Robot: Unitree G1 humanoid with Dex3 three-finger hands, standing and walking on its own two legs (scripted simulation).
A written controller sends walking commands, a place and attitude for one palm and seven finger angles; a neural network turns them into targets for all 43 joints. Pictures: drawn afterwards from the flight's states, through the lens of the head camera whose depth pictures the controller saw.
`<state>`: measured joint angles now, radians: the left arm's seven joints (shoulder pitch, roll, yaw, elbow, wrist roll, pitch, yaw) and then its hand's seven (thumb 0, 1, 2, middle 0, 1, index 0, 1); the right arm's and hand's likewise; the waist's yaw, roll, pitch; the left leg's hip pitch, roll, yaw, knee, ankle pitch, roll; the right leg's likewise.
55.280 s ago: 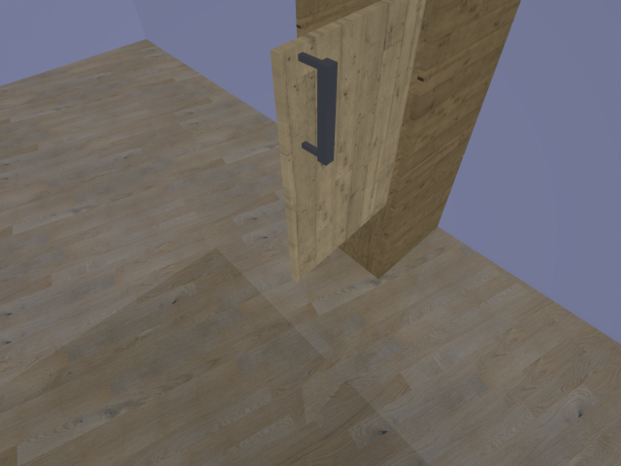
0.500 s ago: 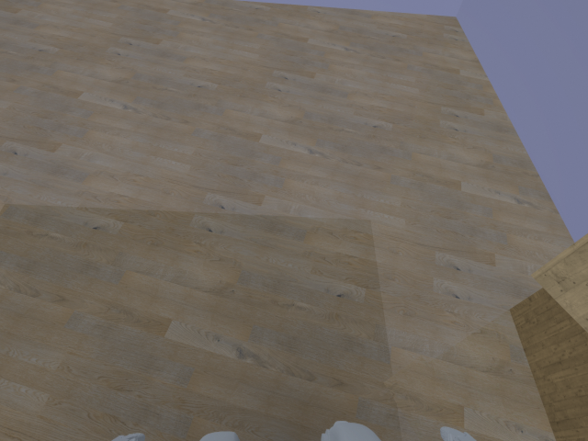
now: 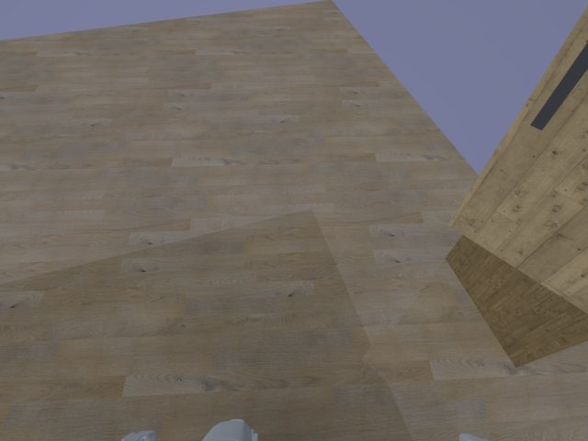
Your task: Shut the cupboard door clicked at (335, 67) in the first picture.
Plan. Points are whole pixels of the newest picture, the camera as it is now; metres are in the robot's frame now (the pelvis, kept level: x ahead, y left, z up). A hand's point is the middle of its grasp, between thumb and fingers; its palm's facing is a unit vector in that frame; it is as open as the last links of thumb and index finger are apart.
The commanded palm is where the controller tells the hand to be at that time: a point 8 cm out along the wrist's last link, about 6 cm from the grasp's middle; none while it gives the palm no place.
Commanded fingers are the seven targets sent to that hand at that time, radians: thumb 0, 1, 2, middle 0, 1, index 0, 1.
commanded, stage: turn to face it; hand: left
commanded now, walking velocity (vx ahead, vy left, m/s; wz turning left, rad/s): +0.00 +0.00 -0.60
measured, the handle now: (574, 75) +0.65 -0.41 +0.15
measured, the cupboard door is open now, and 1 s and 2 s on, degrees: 29 29 29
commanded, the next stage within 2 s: take the last steps up to it in 1.00 s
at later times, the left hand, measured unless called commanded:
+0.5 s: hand (202, 398) +0.19 +0.16 -0.16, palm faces -0.31 -0.91 -0.28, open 7.4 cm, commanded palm none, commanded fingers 0.00 0.90 0.90 -0.20 -0.30 -0.20 -0.30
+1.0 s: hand (223, 371) +0.23 +0.14 -0.16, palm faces -0.51 -0.83 -0.20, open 7.4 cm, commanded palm none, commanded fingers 0.00 0.90 0.90 -0.20 -0.30 -0.20 -0.30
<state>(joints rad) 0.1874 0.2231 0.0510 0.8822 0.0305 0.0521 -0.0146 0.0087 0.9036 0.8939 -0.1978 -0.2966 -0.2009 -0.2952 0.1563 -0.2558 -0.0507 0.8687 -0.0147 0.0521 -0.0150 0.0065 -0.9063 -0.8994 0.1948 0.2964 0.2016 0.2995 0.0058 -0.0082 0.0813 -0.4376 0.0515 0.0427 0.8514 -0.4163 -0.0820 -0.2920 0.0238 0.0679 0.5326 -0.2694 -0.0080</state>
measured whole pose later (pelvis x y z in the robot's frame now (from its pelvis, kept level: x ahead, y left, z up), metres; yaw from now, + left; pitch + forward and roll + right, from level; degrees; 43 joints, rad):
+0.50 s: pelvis +0.01 +0.00 -0.01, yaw -18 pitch +1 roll -1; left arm 0.13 0.24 0.06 0.87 0.02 0.03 -0.02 0.01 0.91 0.89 -0.19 -0.30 -0.20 -0.29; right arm 0.22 -0.28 -0.05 0.92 -0.02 0.07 -0.02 0.01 -0.90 -0.90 0.20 0.30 0.21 0.30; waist -0.02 0.07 0.10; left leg -0.41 0.13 0.09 0.98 -0.53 -0.07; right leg -0.29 0.00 -0.05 0.61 -0.34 -0.01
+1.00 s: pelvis +0.05 +0.01 +0.01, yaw -32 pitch +1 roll -2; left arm 0.14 0.24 0.07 0.91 0.02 0.08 -0.03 0.01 0.91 0.89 -0.19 -0.30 -0.20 -0.29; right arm 0.23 -0.20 -0.02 0.91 -0.04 0.01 -0.03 0.00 -0.90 -0.90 0.20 0.30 0.21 0.30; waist -0.01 0.01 0.08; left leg -0.26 0.12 0.15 0.52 -0.28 0.00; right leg -0.38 0.00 -0.04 0.87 -0.47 0.03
